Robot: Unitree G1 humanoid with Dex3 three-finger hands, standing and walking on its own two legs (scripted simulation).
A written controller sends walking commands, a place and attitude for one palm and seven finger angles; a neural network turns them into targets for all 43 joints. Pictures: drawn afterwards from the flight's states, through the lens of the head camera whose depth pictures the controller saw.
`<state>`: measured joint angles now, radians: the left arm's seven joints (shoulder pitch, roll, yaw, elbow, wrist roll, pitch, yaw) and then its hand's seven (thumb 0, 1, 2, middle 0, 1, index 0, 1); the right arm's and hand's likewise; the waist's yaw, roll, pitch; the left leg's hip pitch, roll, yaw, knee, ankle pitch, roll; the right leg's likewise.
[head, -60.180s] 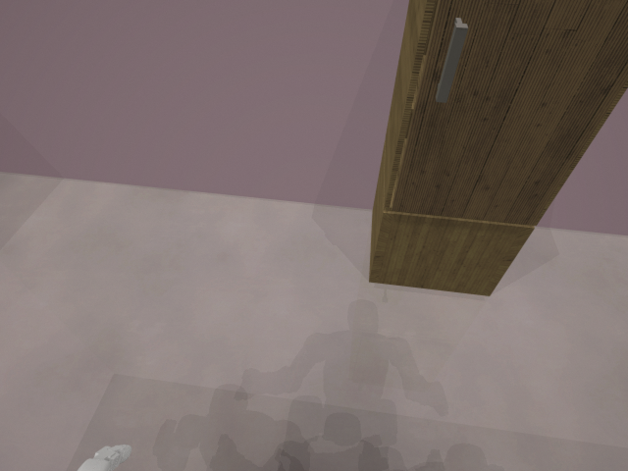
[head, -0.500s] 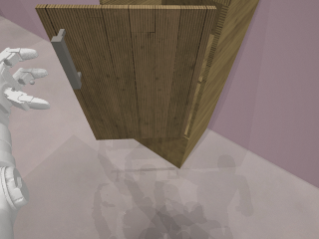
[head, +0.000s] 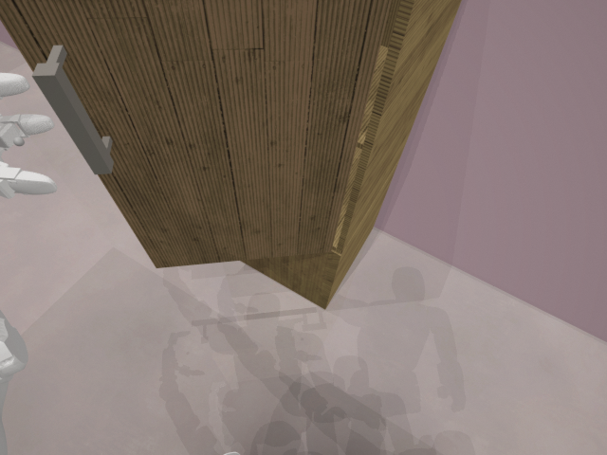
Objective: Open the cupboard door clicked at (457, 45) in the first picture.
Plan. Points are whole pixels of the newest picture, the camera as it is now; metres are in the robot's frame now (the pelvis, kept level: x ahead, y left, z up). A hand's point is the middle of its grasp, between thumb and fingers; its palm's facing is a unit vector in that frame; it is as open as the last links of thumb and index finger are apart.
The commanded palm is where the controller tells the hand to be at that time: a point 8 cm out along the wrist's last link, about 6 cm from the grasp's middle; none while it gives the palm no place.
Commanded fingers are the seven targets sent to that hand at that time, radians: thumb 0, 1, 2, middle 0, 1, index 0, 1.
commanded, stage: move the hooked fingers beside the handle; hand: left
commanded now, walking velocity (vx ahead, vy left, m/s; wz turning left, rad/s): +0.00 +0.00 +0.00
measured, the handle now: (82, 114) +0.52 +0.25 +0.14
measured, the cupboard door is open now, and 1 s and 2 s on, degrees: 38 38 38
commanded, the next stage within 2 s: slide the fingers in behind the handle in 0.88 s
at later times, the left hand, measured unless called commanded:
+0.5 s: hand (29, 144) +0.46 +0.29 +0.15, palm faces +0.11 -0.99 +0.00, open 14.0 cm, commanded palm +0.44 +0.35 +0.14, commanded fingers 0.00 -0.50 0.30 -0.30 -1.20 -0.30 -1.20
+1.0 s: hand (23, 143) +0.48 +0.31 +0.13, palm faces +0.07 -1.00 +0.01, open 14.0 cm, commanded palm +0.45 +0.36 +0.14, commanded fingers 0.00 -0.50 0.30 -0.30 -1.20 -0.30 -1.20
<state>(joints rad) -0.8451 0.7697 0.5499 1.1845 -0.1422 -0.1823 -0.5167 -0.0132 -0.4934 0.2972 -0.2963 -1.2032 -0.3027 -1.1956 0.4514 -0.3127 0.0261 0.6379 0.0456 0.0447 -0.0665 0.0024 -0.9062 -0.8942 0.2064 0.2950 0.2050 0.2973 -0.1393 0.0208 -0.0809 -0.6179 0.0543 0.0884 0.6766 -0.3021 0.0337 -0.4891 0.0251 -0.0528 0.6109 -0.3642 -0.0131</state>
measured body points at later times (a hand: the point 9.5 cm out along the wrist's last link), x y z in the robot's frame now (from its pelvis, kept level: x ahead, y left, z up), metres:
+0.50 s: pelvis -0.01 -0.01 +0.00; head +0.07 +0.01 +0.44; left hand +0.44 +0.34 +0.15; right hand +0.05 -0.28 -0.11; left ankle +0.01 +0.10 -0.72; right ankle -0.05 -0.11 -0.72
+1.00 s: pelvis +0.00 +0.00 -0.01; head +0.11 +0.02 +0.43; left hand +0.47 +0.36 +0.14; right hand -0.02 -0.29 -0.10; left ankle +0.01 +0.10 -0.72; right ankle -0.05 -0.11 -0.72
